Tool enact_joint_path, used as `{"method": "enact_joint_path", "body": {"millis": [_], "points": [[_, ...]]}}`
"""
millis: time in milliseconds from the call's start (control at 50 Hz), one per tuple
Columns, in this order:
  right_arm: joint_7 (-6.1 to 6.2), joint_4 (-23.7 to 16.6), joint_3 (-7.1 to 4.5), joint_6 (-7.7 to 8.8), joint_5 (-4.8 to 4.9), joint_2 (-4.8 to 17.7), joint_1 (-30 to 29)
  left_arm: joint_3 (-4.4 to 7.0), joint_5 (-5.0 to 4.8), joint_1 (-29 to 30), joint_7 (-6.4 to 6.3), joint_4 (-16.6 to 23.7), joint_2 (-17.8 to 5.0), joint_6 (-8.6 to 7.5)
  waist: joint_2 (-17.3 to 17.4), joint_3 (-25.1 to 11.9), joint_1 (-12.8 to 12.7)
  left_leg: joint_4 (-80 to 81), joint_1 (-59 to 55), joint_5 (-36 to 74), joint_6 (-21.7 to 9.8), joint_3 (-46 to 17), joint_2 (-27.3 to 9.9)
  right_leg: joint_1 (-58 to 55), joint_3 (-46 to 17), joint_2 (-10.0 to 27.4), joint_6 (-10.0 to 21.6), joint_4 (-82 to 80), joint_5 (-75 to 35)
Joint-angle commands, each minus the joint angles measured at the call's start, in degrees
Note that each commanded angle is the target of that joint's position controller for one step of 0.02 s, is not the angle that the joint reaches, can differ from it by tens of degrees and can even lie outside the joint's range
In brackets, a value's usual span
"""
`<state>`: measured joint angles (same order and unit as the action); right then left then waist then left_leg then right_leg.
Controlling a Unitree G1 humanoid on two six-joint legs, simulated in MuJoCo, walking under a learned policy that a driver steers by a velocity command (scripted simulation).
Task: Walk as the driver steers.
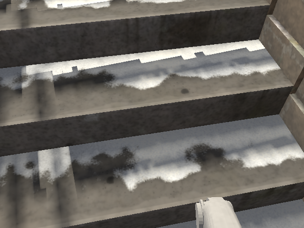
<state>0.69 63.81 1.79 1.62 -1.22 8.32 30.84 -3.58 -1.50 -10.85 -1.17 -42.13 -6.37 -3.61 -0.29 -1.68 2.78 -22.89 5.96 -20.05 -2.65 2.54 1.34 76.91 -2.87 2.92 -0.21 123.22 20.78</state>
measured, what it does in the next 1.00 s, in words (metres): climbs: right foot 0.16 m higher, then left foot 0.17 m higher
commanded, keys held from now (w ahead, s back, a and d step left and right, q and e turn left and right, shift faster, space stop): w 0.44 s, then no key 0.56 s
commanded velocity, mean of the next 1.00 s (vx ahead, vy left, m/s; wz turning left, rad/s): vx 0.33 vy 0.00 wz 0.00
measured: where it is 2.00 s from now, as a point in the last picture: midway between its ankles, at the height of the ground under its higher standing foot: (122, 109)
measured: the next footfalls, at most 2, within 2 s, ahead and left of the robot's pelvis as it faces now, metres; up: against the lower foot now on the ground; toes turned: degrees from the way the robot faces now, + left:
right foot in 0.14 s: +0.29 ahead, -0.14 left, +0.16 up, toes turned -5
left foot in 0.68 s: +0.57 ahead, +0.07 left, +0.33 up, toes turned +6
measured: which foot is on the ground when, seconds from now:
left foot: down 0.00-0.16, up 0.18-0.66, down 0.68-1.00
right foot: up 0.00-0.12, down 0.14-0.68, up 0.70-1.00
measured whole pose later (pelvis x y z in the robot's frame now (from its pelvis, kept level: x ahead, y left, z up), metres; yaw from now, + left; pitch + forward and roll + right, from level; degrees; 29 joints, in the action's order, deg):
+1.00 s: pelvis +0.46 -0.01 +0.31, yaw +0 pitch +3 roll +0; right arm 1.2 58.5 1.1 1.7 -2.9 8.1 21.8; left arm -0.9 0.4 -8.5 -0.6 -47.8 -10.4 -1.6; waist -2.5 -4.4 1.6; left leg -35.3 25.2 -13.0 -5.2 7.6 0.7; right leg 50.5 -9.1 0.4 3.1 90.1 4.6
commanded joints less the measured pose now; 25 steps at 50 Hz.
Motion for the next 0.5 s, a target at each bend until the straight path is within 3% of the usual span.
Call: {"method": "enact_joint_path", "body": {"millis": [20, 40, 60, 80, 100, 120, 140, 160, 180, 200, 220, 240, 260, 280, 300, 340, 380, 400, 420, 440, 480, 500], "points": [[1.71, -2.9, -0.58, -0.5, 1.86, 7.4, 1.3, -3.01, 0.64, 18.0, 1.81, 14.9, 0.6, -2.68, 0.1, 10.0, -0.7, 14.5, 5.3, 2.7, -7.7, -10.7, -14.1, 10.5, 3.9, 3.6, -0.7, -16.9, -4.0], [2.02, -3.9, -0.64, -0.6, 1.84, 7.8, 1.6, -3.31, 2.01, 20.1, 2.82, 16.3, -0.8, -2.54, -1.7, 7.8, -0.1, 22.0, 14.8, 7.4, -9.7, -9.1, -13.7, -5.9, 11.9, 4.3, -0.6, -28.8, -10.5], [2.94, -2.2, -1.05, -0.15, 4.21, 8.8, 3.1, -4.47, 3.17, 23.8, 2.84, 18.9, 2.0, -2.79, 2.7, 5.0, -0.3, 28.5, 19.5, 19.4, -9.9, -9.8, -15.3, -24.0, 12.1, 5.4, 0.8, -40.5, -8.0], [2.77, -2.5, -0.98, 0.64, 4.97, 9.6, 2.4, -3.32, 2.43, 21.4, 2.98, 18.4, 0.0, -3.32, 3.7, 0.1, -2.1, 24.9, 16.4, 44.9, -9.1, -5.2, -12.8, -38.3, 16.7, 1.2, 2.3, -47.0, -5.9], [1.91, -1.8, -1.31, 1.39, 3.61, 13.3, 4.4, -1.59, 0.78, 12.9, 2.56, 16.7, -3.4, -3.39, 13.3, -7.6, -6.2, 17.2, 9.0, 82.4, -9.6, -3.8, -14.2, -49.6, 19.0, -4.2, 3.8, -45.6, -2.8], [1.61, -2.2, -2.16, 1.39, 2.86, 17.2, 3.4, 0.99, -0.35, 2.9, 2.11, 13.7, -9.6, -3.33, 17.2, -12.4, -12.1, 6.0, -3.4, 105.0, -8.0, -3.1, -14.2, -52.8, 17.4, -7.1, 5.5, -52.7, 1.4], [1.5, -2.6, -3.27, 0.71, 2.01, 20.1, 0.1, 2.49, 0.36, -4.8, 2.18, 11.4, -12.7, -2.66, 20.6, -15.1, -16.9, -5.2, -13.0, 113.1, -6.3, -3.7, -15.3, -53.9, 10.9, -7.1, 7.2, -64.2, 1.4], [1.94, -5.2, -3.61, 0.68, 0.79, 18.9, -2.4, 4.22, 2.68, -13.3, 2.97, 7.5, -17.5, -2.23, 13.4, -18.7, -18.6, -20.3, -6.8, 99.5, -5.7, -6.9, -13.7, -64.3, -5.5, -2.1, 10.6, -70.0, -3.5], [-0.25, -6.1, -2.25, 2.27, 0.83, 7.9, 2.3, 6.01, 5.1, -20.6, 3.06, 1.2, -22.2, -1.06, -20.3, -25.8, -14.1, -44.7, 17.5, 41.4, -3.4, -9.2, 1.1, -83.2, -39.3, 13.4, 22.3, -92.6, -3.3], [-2.76, -4.6, -3.34, 4.07, -0.1, 7.3, 0.9, 5.88, 6.08, -22.5, 1.66, -1.2, -19.6, -0.3, -17.2, -29.2, -13.3, -70.2, 22.9, 9.3, -2.3, -20.9, 8.1, -82.8, -60.4, 18.6, 23.1, -106.6, 0.1], [-4.1, -9.6, -3.63, 4.58, 1.7, 4.8, -6.7, 5.06, 3.6, -17.6, 1.9, -3.4, -15.1, -0.41, -10.0, -17.4, -10.3, -81.5, 32.7, 7.2, -3.3, -22.4, 6.3, -74.6, -51.1, 17.8, 17.5, -106.2, 10.6], [-3.83, -14.2, -2.53, 4.27, 2.18, 1.7, -15.8, 4.0, 1.86, -14.1, 2.6, -7.0, -9.4, -0.51, -2.6, -5.9, -7.7, -83.6, 38.9, 7.3, -5.0, -16.9, 3.3, -64.5, -38.9, 15.3, 13.8, -102.7, 15.4], [-3.66, -18.3, -1.52, 4.16, 1.61, 0.7, -20.9, 2.64, 2.7, -10.1, 3.47, -10.2, -3.7, -0.89, 0.7, 0.9, -4.7, -89.4, 44.0, 8.8, -7.1, -14.5, 1.9, -55.6, -29.4, 13.7, 12.4, -101.6, 13.1], [-3.64, -19.4, -0.82, 3.55, 1.64, -0.3, -19.0, 1.55, 3.46, -8.2, 3.85, -12.5, 0.5, -1.29, -0.4, 2.5, -1.6, -94.7, 46.6, 9.3, -8.5, -15.1, 1.0, -52.8, -22.1, 11.4, 10.5, -101.9, 7.9], [-3.77, -19.7, 0.45, 3.13, 1.81, -2.4, -16.4, 1.43, 3.79, -7.8, 4.24, -14.5, 2.0, -1.18, -0.6, 2.8, 0.2, -100.4, 49.5, 11.8, -9.8, -16.3, 1.8, -51.9, -17.1, 10.3, 8.9, -101.9, 1.2], [-3.83, -19.4, 2.37, 3.03, 2.01, -4.7, -12.9, 1.8, 3.35, -7.6, 4.42, -15.8, 0.2, -1.15, 0.7, 4.2, 3.1, -98.2, 56.3, 14.7, -9.6, -16.3, 1.0, -51.3, -6.9, 8.7, 8.5, -101.9, -4.1], [-2.99, -19.4, 2.44, 1.91, 1.97, -2.0, -12.9, 1.4, 3.99, -5.4, 4.21, -15.2, -1.4, -1.65, 1.4, 4.7, 4.4, -90.8, 57.7, 19.4, -6.5, -12.9, 0.1, -46.3, 0.0, 7.0, 8.0, -104.3, -3.8], [-2.22, -19.4, 2.81, 1.24, 1.95, -2.7, -16.4, 1.01, 4.85, -8.9, 3.93, -16.9, -2.0, -1.65, -1.0, 3.8, 2.3, -98.9, 61.7, 19.6, -4.9, -9.3, 1.0, -47.4, -0.5, 8.1, 9.1, -106.0, -4.2], [-1.91, -20.5, 3.18, 0.83, 1.23, -3.4, -17.7, 0.95, 4.64, -10.0, 3.64, -17.6, -3.0, -1.63, -2.5, 4.5, 2.3, -99.8, 64.1, 20.5, -3.7, -8.9, 0.5, -47.2, 0.1, 7.7, 8.8, -106.1, -3.6], [-1.55, -21.4, 3.8, 0.68, 1.21, -4.4, -20.9, 0.74, 4.73, -13.1, 3.28, -19.0, -3.7, -1.49, -4.7, 4.8, 0.7, -107.3, 71.0, 18.1, -3.0, -8.2, 0.7, -50.6, -2.1, 9.4, 9.2, -107.0, -4.1], [-1.2, -24.6, 4.67, 1.51, 1.98, -5.1, -27.9, 0.89, 3.78, -17.0, 2.54, -20.6, -4.3, -0.8, -4.9, 7.7, -1.9, -102.9, 78.5, 15.5, -2.6, -7.7, -0.2, -56.8, -1.1, 9.2, 8.2, -106.9, -7.8], [-1.39, -27.8, 5.17, 2.3, 1.9, -4.2, -33.2, 1.13, 2.73, -17.7, 2.11, -20.5, -4.9, -0.29, -3.5, 7.5, -2.8, -89.8, 76.2, 16.2, -1.9, -5.5, -1.9, -56.2, 1.0, 7.8, 6.2, -108.1, -9.2]]}}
